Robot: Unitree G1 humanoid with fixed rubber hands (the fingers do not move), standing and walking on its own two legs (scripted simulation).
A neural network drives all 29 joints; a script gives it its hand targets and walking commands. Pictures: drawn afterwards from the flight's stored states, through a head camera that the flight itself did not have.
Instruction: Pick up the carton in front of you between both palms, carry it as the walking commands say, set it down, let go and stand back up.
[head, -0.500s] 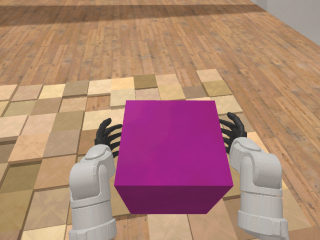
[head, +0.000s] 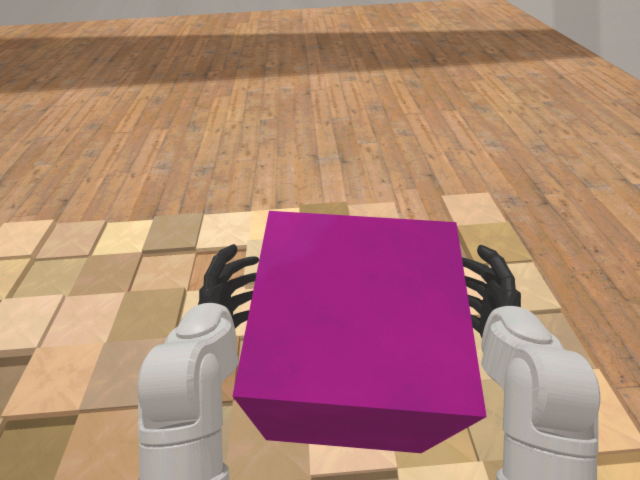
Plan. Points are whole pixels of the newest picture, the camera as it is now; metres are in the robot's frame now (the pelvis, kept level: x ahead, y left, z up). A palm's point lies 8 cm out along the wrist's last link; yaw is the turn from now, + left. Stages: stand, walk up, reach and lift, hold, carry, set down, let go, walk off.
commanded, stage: carry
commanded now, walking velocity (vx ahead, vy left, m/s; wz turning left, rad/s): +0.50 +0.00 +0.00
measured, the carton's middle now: (351, 342) +0.30 +0.00 +0.05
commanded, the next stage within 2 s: none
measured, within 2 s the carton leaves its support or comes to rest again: neither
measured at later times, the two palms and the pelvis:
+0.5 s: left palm (241, 120) +0.67 +0.20 +0.15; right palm (412, 111) +0.68 -0.10 +0.16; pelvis +0.33 +0.04 +0.02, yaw +2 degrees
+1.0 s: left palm (239, 67) +0.99 +0.27 +0.13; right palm (363, 60) +1.01 -0.03 +0.14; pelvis +0.68 +0.11 +0.00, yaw +1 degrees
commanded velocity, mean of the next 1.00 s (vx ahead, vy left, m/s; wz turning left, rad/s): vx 0.50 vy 0.00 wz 0.00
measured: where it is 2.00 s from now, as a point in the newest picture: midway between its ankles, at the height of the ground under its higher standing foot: (310, 243)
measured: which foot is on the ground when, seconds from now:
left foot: up 0.00-0.02, down 0.04-0.54, up 0.56-0.94, down 0.96-1.00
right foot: down 0.00-0.06, up 0.08-0.52, down 0.54-0.98, up 1.00-1.00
